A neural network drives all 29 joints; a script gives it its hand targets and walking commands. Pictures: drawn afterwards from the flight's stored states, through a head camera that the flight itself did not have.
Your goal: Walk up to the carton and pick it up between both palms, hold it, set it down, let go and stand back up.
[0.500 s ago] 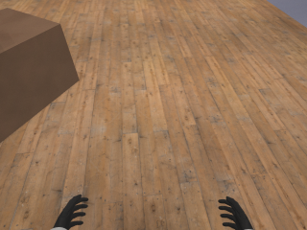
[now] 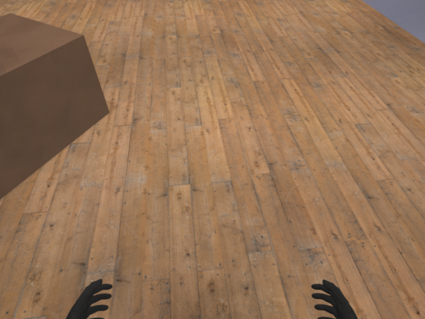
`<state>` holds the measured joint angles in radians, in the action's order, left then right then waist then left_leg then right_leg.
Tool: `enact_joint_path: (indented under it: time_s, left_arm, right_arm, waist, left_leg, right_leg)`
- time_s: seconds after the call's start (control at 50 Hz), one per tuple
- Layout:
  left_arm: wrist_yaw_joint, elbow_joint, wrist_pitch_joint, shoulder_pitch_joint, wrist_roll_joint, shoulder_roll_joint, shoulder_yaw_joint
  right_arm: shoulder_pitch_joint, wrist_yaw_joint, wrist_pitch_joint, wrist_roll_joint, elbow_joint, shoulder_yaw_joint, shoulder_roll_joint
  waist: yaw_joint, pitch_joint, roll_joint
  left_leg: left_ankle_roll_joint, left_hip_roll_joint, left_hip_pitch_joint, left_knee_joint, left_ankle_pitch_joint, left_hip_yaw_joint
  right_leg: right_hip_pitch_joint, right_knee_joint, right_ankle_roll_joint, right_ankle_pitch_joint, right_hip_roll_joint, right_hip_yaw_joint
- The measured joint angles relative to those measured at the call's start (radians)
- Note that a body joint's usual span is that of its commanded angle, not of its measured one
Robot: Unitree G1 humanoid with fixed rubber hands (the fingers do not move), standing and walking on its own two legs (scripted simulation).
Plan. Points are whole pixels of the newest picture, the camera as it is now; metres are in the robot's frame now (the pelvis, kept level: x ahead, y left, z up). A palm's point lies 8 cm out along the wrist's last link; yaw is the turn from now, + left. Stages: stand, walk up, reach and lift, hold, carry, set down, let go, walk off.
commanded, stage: stand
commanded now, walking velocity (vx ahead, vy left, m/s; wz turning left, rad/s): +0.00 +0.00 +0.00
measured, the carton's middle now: out of the picture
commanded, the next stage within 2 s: none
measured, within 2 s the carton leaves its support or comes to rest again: neither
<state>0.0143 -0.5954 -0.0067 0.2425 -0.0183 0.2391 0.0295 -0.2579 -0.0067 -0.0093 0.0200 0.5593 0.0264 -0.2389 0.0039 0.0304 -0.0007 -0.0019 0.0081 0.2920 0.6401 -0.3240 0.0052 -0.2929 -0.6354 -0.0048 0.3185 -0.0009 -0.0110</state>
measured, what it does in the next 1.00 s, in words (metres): stands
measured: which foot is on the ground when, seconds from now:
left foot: down 0.00-1.00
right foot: down 0.00-1.00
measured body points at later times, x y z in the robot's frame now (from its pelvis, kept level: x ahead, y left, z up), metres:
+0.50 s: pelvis +0.00 +0.00 +0.00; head +0.00 +0.00 +0.45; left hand +0.13 +0.25 -0.09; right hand +0.13 -0.25 -0.09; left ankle +0.01 +0.12 -0.72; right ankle +0.01 -0.12 -0.72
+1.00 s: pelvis +0.00 +0.00 +0.00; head +0.00 +0.00 +0.45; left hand +0.14 +0.25 -0.09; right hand +0.12 -0.26 -0.09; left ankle +0.01 +0.12 -0.72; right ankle +0.01 -0.12 -0.72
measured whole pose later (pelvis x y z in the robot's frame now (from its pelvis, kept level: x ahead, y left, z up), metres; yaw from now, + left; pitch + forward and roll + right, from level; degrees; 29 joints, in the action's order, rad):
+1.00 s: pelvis +0.00 +0.00 +0.00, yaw -1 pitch -2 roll +0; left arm 0.01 -0.63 -0.01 0.26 -0.01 0.26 0.02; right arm -0.28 -0.01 -0.01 0.01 0.60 0.02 -0.26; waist 0.00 0.04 0.00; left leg 0.00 0.01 0.27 0.60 -0.30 0.02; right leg -0.28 -0.60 -0.01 0.29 -0.01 -0.04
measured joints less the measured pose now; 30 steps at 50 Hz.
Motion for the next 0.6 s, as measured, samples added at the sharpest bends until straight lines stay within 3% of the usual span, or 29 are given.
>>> enact_joint_path:
  time_s: [0.6]
  left_arm:
    - [-0.002,-0.02,-0.002,0.02,0.003,0.013,-0.005]
  right_arm:
    - [-0.022,-0.001,-0.001,-0.003,0.031,-0.005,-0.011]
  waist:
    - [-0.002,0.006,-0.001]
  left_leg:
    - [0.001,0.003,-0.013,-0.029,0.018,0.011]
  right_leg:
    - [0.007,0.027,-0.003,-0.021,-0.003,-0.015]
